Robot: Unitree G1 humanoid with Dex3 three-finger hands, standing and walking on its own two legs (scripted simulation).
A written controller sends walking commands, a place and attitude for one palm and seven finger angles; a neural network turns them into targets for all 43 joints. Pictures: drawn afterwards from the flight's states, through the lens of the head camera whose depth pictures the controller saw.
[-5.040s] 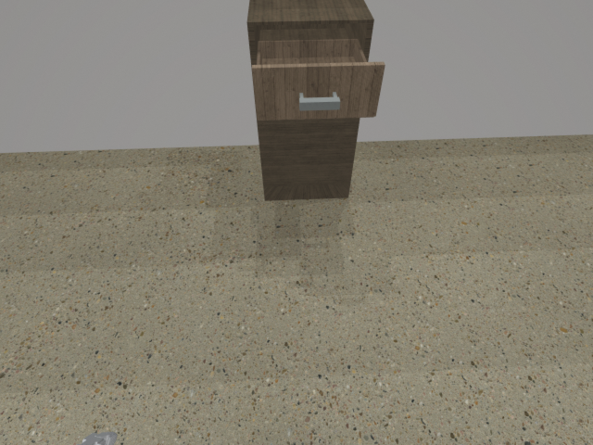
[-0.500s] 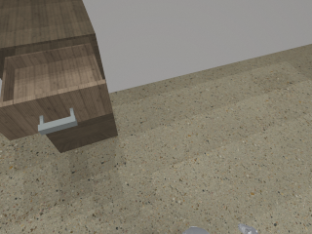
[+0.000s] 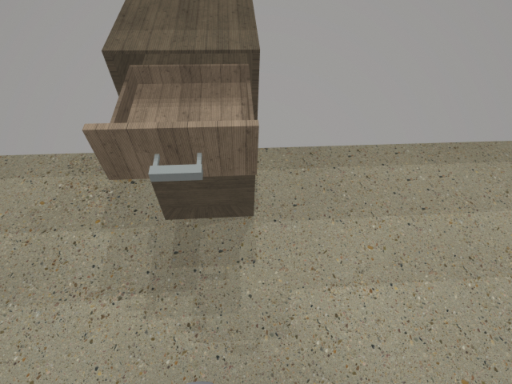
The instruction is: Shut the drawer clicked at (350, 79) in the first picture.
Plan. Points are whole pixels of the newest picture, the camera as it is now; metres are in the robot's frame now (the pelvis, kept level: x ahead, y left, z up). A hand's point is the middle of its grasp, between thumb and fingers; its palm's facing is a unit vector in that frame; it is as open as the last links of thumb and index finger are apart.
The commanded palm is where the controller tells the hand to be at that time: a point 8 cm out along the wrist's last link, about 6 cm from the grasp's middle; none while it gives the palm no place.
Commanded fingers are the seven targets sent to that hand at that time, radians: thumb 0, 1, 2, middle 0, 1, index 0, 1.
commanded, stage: turn to face it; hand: left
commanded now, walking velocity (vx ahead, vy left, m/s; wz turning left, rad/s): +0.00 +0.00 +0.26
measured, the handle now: (177, 165) +0.54 +0.22 -0.04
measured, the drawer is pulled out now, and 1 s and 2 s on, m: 0.30 0.30 0.30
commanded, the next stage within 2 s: take the last steps up to it in 0.18 s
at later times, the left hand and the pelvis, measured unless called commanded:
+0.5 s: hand out of the picture +0.02 +0.19 -0.15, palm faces +0.15 -0.96 -0.24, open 7.4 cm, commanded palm none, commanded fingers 0.00 0.90 0.90 -0.20 -0.30 -0.20 -0.30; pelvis +0.00 -0.01 +0.00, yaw +6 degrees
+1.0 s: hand out of the picture -0.01 +0.16 -0.18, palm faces +0.21 -0.97 -0.10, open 7.4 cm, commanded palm none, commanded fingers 0.00 0.90 0.90 -0.20 -0.30 -0.20 -0.30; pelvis +0.11 +0.04 +0.00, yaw +6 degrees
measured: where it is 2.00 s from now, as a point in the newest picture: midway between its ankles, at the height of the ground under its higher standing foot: (257, 376)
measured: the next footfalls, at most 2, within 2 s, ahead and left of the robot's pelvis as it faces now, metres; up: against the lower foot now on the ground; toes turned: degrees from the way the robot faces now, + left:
left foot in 0.02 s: +0.04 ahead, +0.12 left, +0.00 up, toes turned +5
right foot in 0.46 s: +0.03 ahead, -0.10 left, +0.00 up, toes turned +2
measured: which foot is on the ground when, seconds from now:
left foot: up 0.00-0.00, down 0.02-0.46, up 0.48-0.88, down 0.90-1.00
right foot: down 0.00-0.02, up 0.04-0.44, down 0.46-0.90, up 0.92-1.00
